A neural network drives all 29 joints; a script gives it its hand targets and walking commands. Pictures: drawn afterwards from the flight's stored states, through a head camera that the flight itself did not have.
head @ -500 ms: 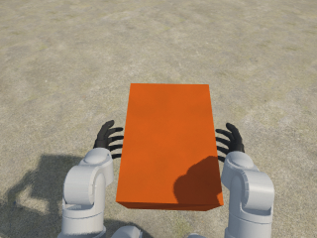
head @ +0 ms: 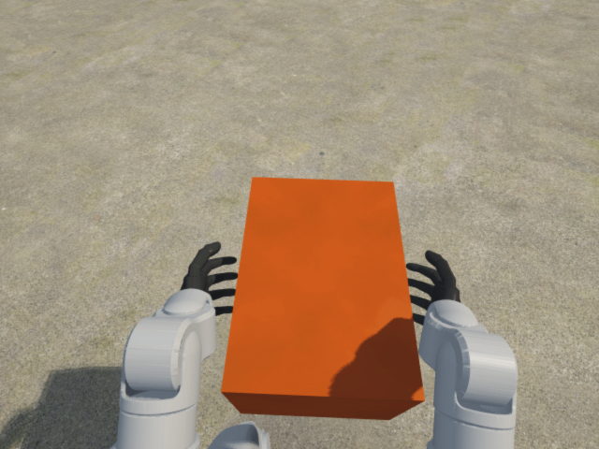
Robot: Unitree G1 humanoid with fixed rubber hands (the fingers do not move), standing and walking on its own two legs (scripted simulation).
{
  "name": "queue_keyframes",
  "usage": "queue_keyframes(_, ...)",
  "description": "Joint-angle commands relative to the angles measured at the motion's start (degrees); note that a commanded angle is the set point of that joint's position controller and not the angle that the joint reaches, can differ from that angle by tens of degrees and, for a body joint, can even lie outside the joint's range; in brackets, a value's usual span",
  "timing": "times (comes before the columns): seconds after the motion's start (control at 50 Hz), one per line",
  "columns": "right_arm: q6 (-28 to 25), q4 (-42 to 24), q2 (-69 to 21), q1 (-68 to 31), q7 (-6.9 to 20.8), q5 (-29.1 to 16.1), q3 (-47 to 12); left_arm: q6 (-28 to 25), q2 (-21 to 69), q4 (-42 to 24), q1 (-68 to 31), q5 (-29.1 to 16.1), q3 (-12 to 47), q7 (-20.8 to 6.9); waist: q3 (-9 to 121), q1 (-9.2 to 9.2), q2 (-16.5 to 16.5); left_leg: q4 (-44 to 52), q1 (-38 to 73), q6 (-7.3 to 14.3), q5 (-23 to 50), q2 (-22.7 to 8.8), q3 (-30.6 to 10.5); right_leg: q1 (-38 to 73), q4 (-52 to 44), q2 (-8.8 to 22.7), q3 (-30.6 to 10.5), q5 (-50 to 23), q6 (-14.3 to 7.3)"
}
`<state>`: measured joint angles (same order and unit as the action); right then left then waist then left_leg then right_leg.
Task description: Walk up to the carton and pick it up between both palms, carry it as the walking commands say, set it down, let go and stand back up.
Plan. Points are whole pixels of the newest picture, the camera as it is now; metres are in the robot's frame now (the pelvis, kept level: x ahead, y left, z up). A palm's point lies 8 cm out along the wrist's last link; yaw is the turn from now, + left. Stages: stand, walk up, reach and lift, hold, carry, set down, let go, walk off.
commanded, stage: carry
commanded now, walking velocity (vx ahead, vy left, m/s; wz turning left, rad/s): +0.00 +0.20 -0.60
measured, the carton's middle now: (318, 295) +0.32 -0.01 +0.01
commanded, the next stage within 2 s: none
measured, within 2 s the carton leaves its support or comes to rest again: neither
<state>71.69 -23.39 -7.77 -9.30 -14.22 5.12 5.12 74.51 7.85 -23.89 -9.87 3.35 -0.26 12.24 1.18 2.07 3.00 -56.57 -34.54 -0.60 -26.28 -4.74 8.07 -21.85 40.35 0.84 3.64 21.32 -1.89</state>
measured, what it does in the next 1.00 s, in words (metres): steps to the left, turning right: left foot, then right foot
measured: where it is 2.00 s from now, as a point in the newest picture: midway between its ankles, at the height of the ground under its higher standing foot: outside the picture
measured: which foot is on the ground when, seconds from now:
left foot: up 0.00-0.22, down 0.24-1.00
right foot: down 0.00-0.26, up 0.28-0.56, down 0.58-1.00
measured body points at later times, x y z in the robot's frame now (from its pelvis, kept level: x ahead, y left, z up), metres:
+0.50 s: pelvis -0.07 +0.14 +0.00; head -0.04 +0.14 +0.45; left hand +0.22 +0.22 +0.08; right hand +0.17 -0.06 +0.08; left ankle -0.03 +0.22 -0.72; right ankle -0.11 +0.05 -0.69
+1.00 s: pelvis -0.13 +0.21 +0.01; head -0.15 +0.21 +0.46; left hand +0.18 +0.24 +0.11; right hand +0.08 -0.03 +0.11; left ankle -0.03 +0.28 -0.72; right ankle -0.12 +0.08 -0.72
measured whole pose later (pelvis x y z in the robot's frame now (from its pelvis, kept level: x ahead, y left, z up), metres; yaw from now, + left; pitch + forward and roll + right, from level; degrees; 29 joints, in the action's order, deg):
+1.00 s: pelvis -0.13 +0.21 +0.01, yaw -21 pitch +0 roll +0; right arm 74.3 -16.5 -9.0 -16.0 -15.9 5.6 4.6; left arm 74.7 8.5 -19.4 -13.5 7.8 -3.8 12.0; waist 2.9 -1.1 0.7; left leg -31.2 -20.5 2.0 -10.5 -3.9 10.0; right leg -19.4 31.5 1.2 3.9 12.0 -0.5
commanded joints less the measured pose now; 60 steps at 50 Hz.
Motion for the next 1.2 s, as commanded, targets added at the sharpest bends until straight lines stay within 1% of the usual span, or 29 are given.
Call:
queue_keyframes(0.0,-2.65,-12.03,-64.12,-32.66,14.76,-24.82,-40.34,-5.78,60.54,-11.16,-25.84,-21.41,29.67,-15.28,21.06,-1.06,-16.35,-4.09,-2.63,-0.64,5.33,-0.90,-7.09,16.71,-14.08,15.79,-18.67,-37.84,-6.16)
queue_keyframes(0.06,-3.19,-12.91,-64.58,-28.85,15.14,-25.25,-39.97,-6.31,60.41,-16.64,-27.31,-21.69,31.26,-14.60,23.25,-1.13,-10.62,-0.13,4.41,-1.05,7.10,1.93,-5.02,11.27,-17.07,15.70,-18.69,-24.56,-5.03)
queue_keyframes(0.12,-3.24,-14.48,-63.33,-31.32,15.19,-26.90,-39.71,-6.70,58.35,-17.62,-24.85,-19.42,29.08,-13.25,24.74,-0.73,-14.32,14.01,9.18,-1.73,3.96,3.59,-4.29,14.66,-13.83,13.36,-18.21,-29.98,-3.54)
queue_keyframes(0.14,-2.89,-13.49,-63.83,-28.02,15.18,-26.03,-39.67,-6.99,57.74,-19.34,-25.69,-20.27,30.18,-13.30,26.91,-1.36,-20.12,22.15,11.85,-1.51,5.81,2.39,-5.28,18.15,-9.18,12.34,-14.65,-35.87,-2.04)
queue_keyframes(0.18,-2.05,-11.25,-59.49,-24.71,15.38,-25.44,-38.32,-5.51,54.76,-12.31,-15.96,-16.56,27.70,-12.73,27.18,-1.89,-12.13,33.42,24.97,-0.01,11.67,-0.87,-4.62,8.73,-5.14,9.11,-13.84,-27.84,0.95)
queue_keyframes(0.22,-1.77,-7.55,-60.29,-21.56,15.50,-24.30,-37.51,-4.99,54.55,-13.85,-18.94,-16.61,28.76,-12.86,25.55,-1.55,12.91,34.56,34.62,7.22,34.00,-19.56,-22.13,-10.77,9.07,-1.74,-4.12,9.64,4.19)
queue_keyframes(0.24,-1.02,-6.65,-61.02,-20.32,15.93,-24.09,-36.78,-4.30,55.35,-11.68,-18.86,-16.65,28.32,-12.59,24.53,-1.07,13.32,31.35,35.18,8.65,43.28,-22.76,-21.70,-16.96,20.25,-1.41,-2.20,15.64,5.60)
queue_keyframes(0.26,-1.10,-7.88,-61.37,-22.62,16.38,-24.53,-37.48,-3.90,55.53,-13.03,-19.15,-16.50,30.27,-12.82,24.30,-1.99,13.07,30.45,30.32,11.56,40.75,-20.35,-15.62,-15.16,23.88,0.78,-1.57,15.53,5.04)
queue_keyframes(0.28,-1.58,-5.08,-60.83,-18.66,16.23,-22.04,-35.02,-3.86,56.99,-14.97,-23.16,-18.56,34.19,-13.42,23.25,-1.82,15.14,30.68,26.82,10.42,34.17,-17.56,-12.07,-14.36,24.10,1.18,-0.31,10.26,5.16)
queue_keyframes(0.3,-1.88,-5.12,-62.37,-19.30,16.32,-22.39,-34.99,-3.62,57.72,-14.33,-24.69,-20.15,34.65,-13.95,23.71,-1.38,11.02,28.24,29.53,9.77,38.67,-12.73,-8.23,-13.73,22.79,0.68,-0.59,7.84,4.28)
queue_keyframes(0.32,-2.33,-5.53,-61.41,-19.82,15.59,-21.03,-33.61,-3.56,58.13,-14.96,-28.07,-22.00,35.46,-14.09,21.00,-1.07,12.64,25.93,29.22,6.95,46.34,-10.29,-3.47,-12.79,20.67,0.58,0.35,5.55,4.43)
queue_keyframes(0.36,-3.80,-7.76,-59.88,-19.47,14.84,-19.47,-29.32,-3.82,59.36,-20.40,-33.20,-26.13,39.37,-14.25,22.63,-2.27,17.64,23.85,34.49,7.42,55.64,-10.54,-2.57,-12.36,14.25,-1.58,3.07,4.93,4.94)
queue_keyframes(0.4,-5.27,-14.46,-60.29,-26.61,14.63,-21.82,-32.35,-5.51,58.45,-25.10,-38.15,-27.88,39.44,-14.65,25.62,-2.88,12.23,25.57,36.12,8.89,48.82,-13.67,-4.24,-8.79,10.79,-2.46,4.22,6.57,4.84)
queue_keyframes(0.48,-3.28,-9.13,-57.91,-22.73,13.19,-18.69,-32.39,-3.42,58.42,-13.02,-28.65,-25.24,34.71,-15.16,25.96,-1.58,7.06,26.94,26.06,10.09,24.14,-14.16,-6.67,2.94,-6.20,0.35,0.93,1.40,2.38)
queue_keyframes(0.5,-3.12,-7.95,-57.98,-23.42,12.69,-18.85,-33.08,-3.27,58.39,-8.59,-25.73,-24.23,31.63,-15.35,26.65,-0.54,-0.60,22.97,24.16,7.48,27.04,-12.57,-4.68,9.84,-16.86,2.96,-1.71,-8.85,1.73)
queue_keyframes(0.54,-2.00,-8.23,-59.12,-25.76,12.91,-19.11,-35.25,-2.89,59.31,-4.73,-26.29,-23.23,29.29,-15.54,27.09,-1.73,-19.25,10.56,8.20,-0.20,10.88,-4.41,-1.90,22.86,-15.54,20.18,-24.48,-47.05,-5.28)
queue_keyframes(0.56,-2.06,-8.88,-59.38,-27.57,13.03,-20.35,-36.23,-3.50,58.91,-6.37,-26.51,-22.78,29.01,-15.45,26.31,-1.26,-21.37,9.93,1.64,-1.22,-1.70,-2.29,-2.57,28.54,-11.96,21.36,-21.72,-60.19,-7.00)
queue_keyframes(0.6,-2.20,-11.99,-62.64,-33.24,14.56,-23.02,-39.67,-4.81,63.21,-7.59,-27.38,-21.11,29.00,-15.96,24.53,-0.92,-18.72,13.01,7.11,-0.33,-0.27,-2.03,-3.59,21.26,-12.69,17.90,-16.00,-52.90,-7.28)
queue_keyframes(0.62,-1.93,-12.53,-60.47,-35.52,14.87,-23.44,-38.36,-4.66,62.07,-4.54,-26.64,-19.16,27.40,-15.42,23.13,-1.20,-13.59,15.04,11.97,-0.17,3.45,-1.56,-2.66,13.59,-15.69,17.23,-14.40,-37.94,-6.53)
queue_keyframes(0.7,-1.23,-10.26,-60.98,-34.77,16.44,-25.22,-38.82,-4.36,60.52,-4.54,-24.44,-17.15,26.07,-14.11,26.40,-2.47,-1.33,28.58,25.81,1.50,31.71,-7.76,-6.77,8.27,-10.43,8.13,-2.61,-14.27,0.49)
queue_keyframes(0.76,-0.90,-9.62,-61.45,-35.12,17.06,-26.59,-39.15,-4.54,60.07,-6.27,-25.05,-15.85,25.31,-12.94,25.11,-1.40,0.05,29.70,21.89,1.59,22.29,-8.56,-7.50,11.48,-12.23,6.82,-4.81,-8.97,1.02)
queue_keyframes(0.8,0.28,-4.39,-61.80,-34.41,16.83,-24.72,-37.79,-3.72,59.05,-2.69,-25.90,-14.63,24.03,-12.99,19.62,-2.30,-4.60,32.40,17.88,2.06,8.91,-6.17,-7.75,7.91,-16.28,7.99,-6.33,-1.80,0.33)
queue_keyframes(0.88,-0.24,-3.83,-63.01,-34.99,17.16,-23.62,-34.65,-3.87,61.64,-5.94,-32.30,-17.25,27.57,-13.33,21.99,-2.17,0.32,35.49,21.21,2.56,9.37,-8.38,-9.56,6.56,-13.30,5.27,-3.90,-4.39,0.86)
queue_keyframes(0.96,-0.23,-1.90,-63.34,-36.41,16.86,-22.11,-33.08,-3.04,61.50,-4.79,-34.66,-18.19,27.84,-14.28,20.31,-2.21,-3.48,35.46,21.34,2.81,1.48,-6.45,-7.64,2.69,-16.68,6.19,-6.93,-0.10,0.44)
queue_keyframes(1.0,-0.87,-3.13,-64.41,-36.38,16.94,-22.09,-32.13,-2.83,63.47,-5.89,-37.18,-19.72,29.85,-14.49,18.90,-2.53,1.50,38.55,20.28,1.93,-0.42,-7.75,-10.23,1.19,-14.53,5.29,-5.69,0.83,0.94)
queue_keyframes(1.02,-0.19,0.12,-63.89,-33.20,16.71,-21.24,-31.24,-2.48,62.18,-4.73,-34.73,-19.64,29.15,-14.79,17.31,-1.92,-0.88,38.43,16.78,2.30,-5.79,-7.70,-9.08,2.46,-15.26,4.39,-5.37,0.79,0.80)
queue_keyframes(1.04,-0.47,1.38,-63.00,-32.05,16.29,-19.94,-28.62,-2.07,62.88,-3.22,-34.66,-19.83,29.60,-14.43,19.50,-1.99,4.24,39.37,18.11,2.44,-2.86,-7.59,-9.70,3.75,-13.41,4.59,-5.25,-2.57,1.22)
queue_keyframes(1.08,-0.42,-1.36,-61.95,-34.31,15.48,-19.71,-29.83,-2.06,62.17,-3.92,-34.76,-20.53,29.27,-14.53,21.25,-1.99,-3.13,36.72,18.01,2.62,-1.84,-7.00,-8.00,5.83,-15.02,3.28,-3.54,-2.00,1.30)
queue_keyframes(1.18,-0.39,1.92,-61.67,-31.33,15.37,-17.71,-27.86,-1.72,61.97,-3.01,-36.26,-20.48,30.51,-14.66,18.64,-2.32,-2.05,33.76,20.50,3.15,0.01,-4.41,-6.92,-2.06,-18.57,5.83,-7.52,4.53,0.50)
